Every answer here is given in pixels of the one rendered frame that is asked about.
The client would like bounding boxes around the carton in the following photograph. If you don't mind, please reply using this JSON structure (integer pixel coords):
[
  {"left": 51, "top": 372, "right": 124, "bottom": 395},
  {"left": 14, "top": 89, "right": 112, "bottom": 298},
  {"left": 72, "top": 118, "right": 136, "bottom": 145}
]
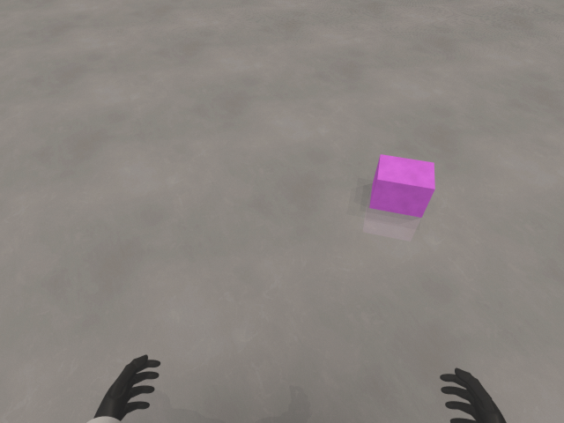
[{"left": 369, "top": 154, "right": 435, "bottom": 218}]

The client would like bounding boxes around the right robot hand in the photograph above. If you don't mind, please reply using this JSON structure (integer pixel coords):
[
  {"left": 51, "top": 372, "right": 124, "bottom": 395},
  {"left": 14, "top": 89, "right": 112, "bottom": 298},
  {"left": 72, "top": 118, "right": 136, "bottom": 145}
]
[{"left": 440, "top": 368, "right": 507, "bottom": 423}]

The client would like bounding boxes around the left robot hand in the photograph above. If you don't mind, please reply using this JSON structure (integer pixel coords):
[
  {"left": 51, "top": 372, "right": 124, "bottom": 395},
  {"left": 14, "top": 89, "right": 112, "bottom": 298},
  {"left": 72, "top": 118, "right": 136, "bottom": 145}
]
[{"left": 94, "top": 355, "right": 160, "bottom": 421}]

